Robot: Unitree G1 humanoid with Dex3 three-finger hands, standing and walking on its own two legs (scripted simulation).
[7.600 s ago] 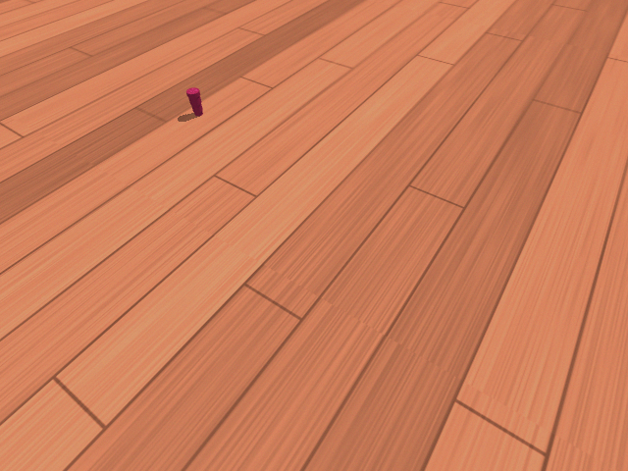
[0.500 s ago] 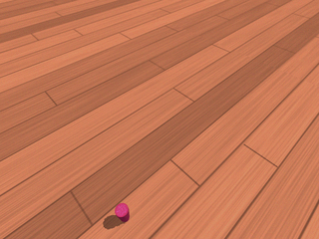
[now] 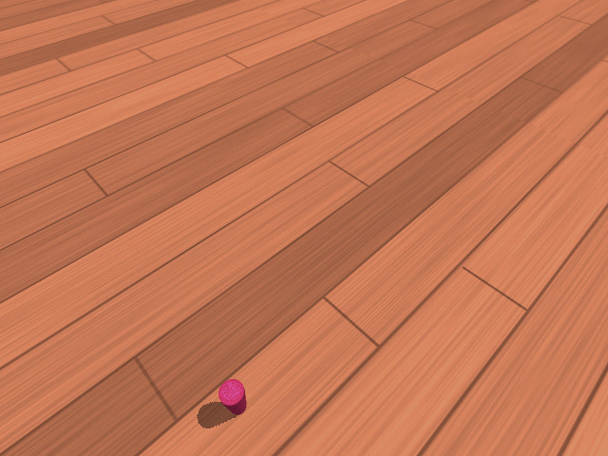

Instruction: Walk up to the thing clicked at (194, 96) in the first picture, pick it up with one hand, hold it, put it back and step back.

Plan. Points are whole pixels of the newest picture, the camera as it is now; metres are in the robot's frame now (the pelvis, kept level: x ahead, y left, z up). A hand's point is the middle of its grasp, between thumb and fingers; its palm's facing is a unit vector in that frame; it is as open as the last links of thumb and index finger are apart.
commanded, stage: stand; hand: left
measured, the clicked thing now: (235, 399) +0.40 +0.23 -0.71
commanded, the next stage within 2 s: go down in 1.78 s
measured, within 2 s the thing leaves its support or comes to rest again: neither
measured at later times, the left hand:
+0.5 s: hand out of the picture +0.07 +0.25 -0.16, palm faces -0.03 -0.94 -0.34, open 7.4 cm
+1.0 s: hand out of the picture +0.08 +0.25 -0.16, palm faces -0.04 -0.94 -0.34, open 7.4 cm
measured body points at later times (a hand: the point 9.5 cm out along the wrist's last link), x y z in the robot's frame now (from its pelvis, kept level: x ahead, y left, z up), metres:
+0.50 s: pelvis +0.00 -0.01 +0.00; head +0.00 -0.01 +0.45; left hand +0.07 +0.30 -0.13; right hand +0.06 -0.31 -0.14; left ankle +0.02 +0.13 -0.75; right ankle -0.01 -0.13 -0.75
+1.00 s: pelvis +0.00 -0.01 +0.00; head +0.01 -0.01 +0.45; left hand +0.08 +0.30 -0.13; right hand +0.07 -0.31 -0.13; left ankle +0.02 +0.13 -0.75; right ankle -0.01 -0.13 -0.75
